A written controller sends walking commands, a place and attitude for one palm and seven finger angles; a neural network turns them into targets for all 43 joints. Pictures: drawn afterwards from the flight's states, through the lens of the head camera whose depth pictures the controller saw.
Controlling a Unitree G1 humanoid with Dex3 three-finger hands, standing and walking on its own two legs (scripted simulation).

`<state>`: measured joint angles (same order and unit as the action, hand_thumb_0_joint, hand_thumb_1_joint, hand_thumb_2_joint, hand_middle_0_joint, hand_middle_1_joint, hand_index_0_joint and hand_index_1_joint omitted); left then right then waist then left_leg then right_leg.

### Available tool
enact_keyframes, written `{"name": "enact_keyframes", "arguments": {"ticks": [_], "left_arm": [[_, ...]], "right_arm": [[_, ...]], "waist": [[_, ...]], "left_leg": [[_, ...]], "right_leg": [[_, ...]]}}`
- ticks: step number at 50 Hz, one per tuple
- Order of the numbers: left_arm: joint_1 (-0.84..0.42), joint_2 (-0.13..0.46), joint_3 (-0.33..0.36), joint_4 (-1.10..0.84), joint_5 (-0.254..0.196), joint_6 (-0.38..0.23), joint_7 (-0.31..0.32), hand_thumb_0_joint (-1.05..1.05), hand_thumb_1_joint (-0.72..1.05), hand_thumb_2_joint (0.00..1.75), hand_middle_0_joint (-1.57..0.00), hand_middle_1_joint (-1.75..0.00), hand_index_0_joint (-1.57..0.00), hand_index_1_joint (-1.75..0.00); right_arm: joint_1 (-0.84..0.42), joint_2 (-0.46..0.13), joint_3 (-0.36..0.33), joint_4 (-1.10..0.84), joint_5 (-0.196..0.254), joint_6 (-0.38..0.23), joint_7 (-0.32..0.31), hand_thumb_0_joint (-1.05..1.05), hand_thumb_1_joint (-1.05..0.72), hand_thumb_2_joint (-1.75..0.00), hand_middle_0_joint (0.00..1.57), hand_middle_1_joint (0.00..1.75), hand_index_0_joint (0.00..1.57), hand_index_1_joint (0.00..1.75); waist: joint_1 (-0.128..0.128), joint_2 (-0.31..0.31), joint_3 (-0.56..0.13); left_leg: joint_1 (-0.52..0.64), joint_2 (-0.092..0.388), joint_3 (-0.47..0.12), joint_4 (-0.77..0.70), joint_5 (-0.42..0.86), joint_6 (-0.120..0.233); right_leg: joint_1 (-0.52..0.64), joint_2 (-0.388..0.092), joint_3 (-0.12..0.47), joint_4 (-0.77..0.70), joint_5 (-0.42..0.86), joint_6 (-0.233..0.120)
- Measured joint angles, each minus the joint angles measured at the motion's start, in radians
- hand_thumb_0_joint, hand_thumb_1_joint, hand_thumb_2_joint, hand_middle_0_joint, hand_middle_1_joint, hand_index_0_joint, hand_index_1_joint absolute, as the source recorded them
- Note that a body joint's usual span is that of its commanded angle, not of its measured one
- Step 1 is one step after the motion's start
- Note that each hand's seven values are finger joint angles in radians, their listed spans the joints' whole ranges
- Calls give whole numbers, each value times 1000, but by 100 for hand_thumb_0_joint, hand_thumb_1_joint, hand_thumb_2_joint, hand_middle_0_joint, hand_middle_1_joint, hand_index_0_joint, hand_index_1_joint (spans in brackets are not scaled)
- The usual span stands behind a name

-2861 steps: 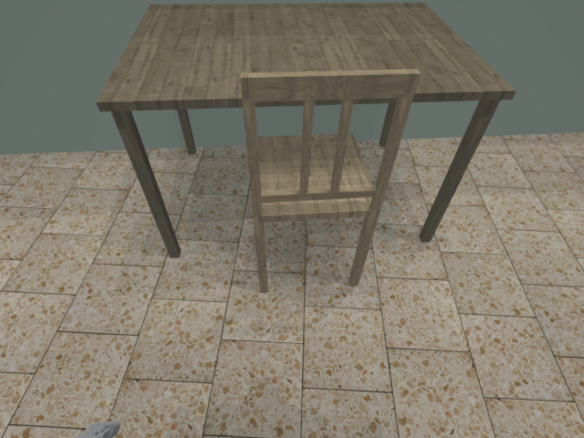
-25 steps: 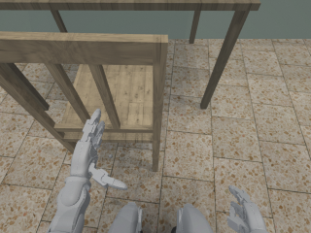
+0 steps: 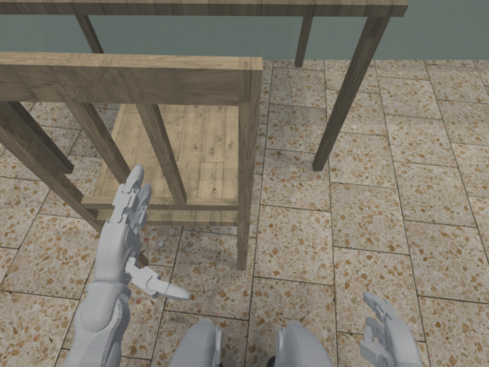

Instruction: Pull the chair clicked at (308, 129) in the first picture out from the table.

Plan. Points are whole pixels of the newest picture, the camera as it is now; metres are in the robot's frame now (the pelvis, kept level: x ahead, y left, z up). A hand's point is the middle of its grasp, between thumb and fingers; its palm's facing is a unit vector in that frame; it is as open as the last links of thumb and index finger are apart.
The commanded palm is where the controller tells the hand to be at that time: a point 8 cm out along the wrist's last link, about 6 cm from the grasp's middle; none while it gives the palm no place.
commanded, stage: aim the fingers beside a spindle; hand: left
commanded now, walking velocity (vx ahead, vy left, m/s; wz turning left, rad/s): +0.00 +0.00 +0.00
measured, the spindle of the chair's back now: (115, 161) +0.44 +0.25 +0.03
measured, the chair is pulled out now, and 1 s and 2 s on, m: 0.23 0.23 0.23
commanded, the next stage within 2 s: none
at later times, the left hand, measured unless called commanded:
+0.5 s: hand (162, 243) +0.30 +0.14 +0.01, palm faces -0.05 -1.00 -0.01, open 16.9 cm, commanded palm +0.27 +0.19 +0.02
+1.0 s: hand (169, 247) +0.29 +0.13 +0.03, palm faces -0.06 -1.00 -0.03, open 16.9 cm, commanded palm +0.28 +0.20 +0.03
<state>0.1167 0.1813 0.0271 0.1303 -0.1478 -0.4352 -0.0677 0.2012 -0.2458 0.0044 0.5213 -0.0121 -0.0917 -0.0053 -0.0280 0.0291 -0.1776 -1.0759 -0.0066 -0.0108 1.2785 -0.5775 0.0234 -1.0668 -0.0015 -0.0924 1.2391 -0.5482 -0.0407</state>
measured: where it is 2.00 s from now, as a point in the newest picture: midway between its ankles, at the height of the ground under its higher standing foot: outside the picture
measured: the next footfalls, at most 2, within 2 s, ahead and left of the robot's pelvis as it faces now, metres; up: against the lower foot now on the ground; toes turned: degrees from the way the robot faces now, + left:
none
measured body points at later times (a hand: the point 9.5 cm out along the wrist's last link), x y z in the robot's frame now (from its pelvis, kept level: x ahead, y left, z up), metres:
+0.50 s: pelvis +0.00 +0.01 +0.00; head +0.10 +0.01 +0.44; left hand +0.30 +0.20 +0.02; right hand +0.17 -0.22 -0.10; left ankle +0.01 +0.10 -0.62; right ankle +0.02 -0.10 -0.62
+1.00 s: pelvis +0.00 +0.01 +0.00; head +0.10 +0.02 +0.44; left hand +0.29 +0.18 +0.03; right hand +0.18 -0.23 -0.09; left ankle +0.01 +0.10 -0.62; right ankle +0.02 -0.10 -0.62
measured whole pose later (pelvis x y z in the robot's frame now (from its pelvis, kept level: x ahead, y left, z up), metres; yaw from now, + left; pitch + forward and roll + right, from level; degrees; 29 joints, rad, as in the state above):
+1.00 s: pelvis +0.00 +0.01 +0.00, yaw +0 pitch +22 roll -2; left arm 0.13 0.17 -0.03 0.09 -0.12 -0.40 -0.03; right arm 0.19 -0.23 0.01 0.50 -0.01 -0.08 -0.01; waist -0.03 0.02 -0.18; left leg -1.09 -0.01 0.00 1.29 -0.58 0.03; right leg -1.08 0.00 -0.08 1.24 -0.54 -0.03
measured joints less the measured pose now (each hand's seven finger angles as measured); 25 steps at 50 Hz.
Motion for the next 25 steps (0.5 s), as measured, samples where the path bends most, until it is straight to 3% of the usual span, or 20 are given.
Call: {"name": "enact_keyframes", "arguments": {"ticks": [5, 11, 15, 20, 25], "left_arm": [[-53, 7, 33, 60, -12, 5, -8, -1, -50, 30, -6, -8, -6, -8], [-31, -21, -25, 94, -16, 78, -49, -1, -49, 30, -6, -8, -5, -8], [17, -18, -46, -9, 11, 41, 3, -1, -49, 30, -6, -8, -6, -8], [-45, 2, 11, 6, 19, -6, 46, -1, -50, 30, -6, -8, -6, -8], [-93, -14, -6, 120, -6, 72, -19, -1, -50, 30, -6, -8, -5, -8]], "right_arm": [[-7, -6, 9, 8, 9, 10, 10, 1, -90, -89, 20, 30, 20, 30], [-9, 0, 14, -20, 14, 7, 4, 1, -90, -89, 20, 30, 20, 30], [-6, 10, 6, -22, 0, 0, 0, 1, -90, -89, 20, 30, 20, 30], [-7, 9, 15, 0, 0, 13, 10, 1, -90, -89, 20, 30, 20, 30], [-6, 3, 26, -6, 19, 26, 12, 1, -90, -89, 20, 30, 21, 30]], "waist": [[7, 9, -15], [-3, 5, -7], [-3, 0, 0], [8, 8, -12], [6, 10, -13]], "left_leg": [[-6, -4, 0, 1, 2, 4], [-24, -4, 3, 10, 1, 10], [-14, -4, 9, 10, -2, 11], [-12, -8, 5, 10, 0, 13], [-26, -9, 1, 13, 4, 16]], "right_leg": [[-4, -4, 0, 0, 1, 4], [-20, -5, 2, 5, 3, 9], [-14, -4, 9, 6, 2, 12], [-8, -8, 5, 4, 2, 14], [-18, -9, 1, 3, 6, 15]]}}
